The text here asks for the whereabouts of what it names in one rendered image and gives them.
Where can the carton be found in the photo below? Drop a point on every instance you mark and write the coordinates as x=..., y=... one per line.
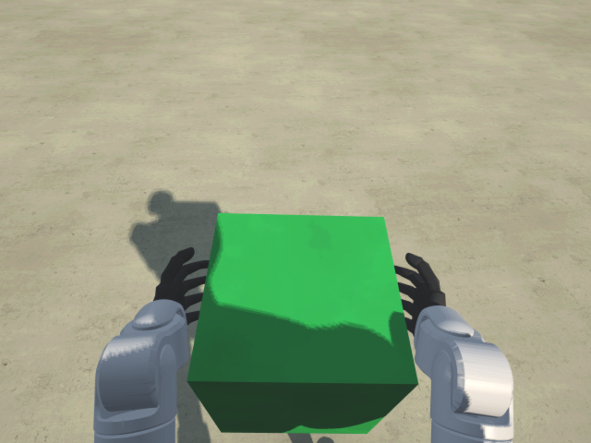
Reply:
x=301, y=326

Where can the robot right hand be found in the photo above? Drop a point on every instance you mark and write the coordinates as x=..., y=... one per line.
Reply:
x=427, y=292

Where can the robot left hand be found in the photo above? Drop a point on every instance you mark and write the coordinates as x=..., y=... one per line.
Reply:
x=172, y=287

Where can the robot right forearm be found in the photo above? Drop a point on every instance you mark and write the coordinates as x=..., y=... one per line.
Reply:
x=471, y=380

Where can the robot left forearm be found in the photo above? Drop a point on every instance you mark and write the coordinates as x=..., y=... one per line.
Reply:
x=135, y=382

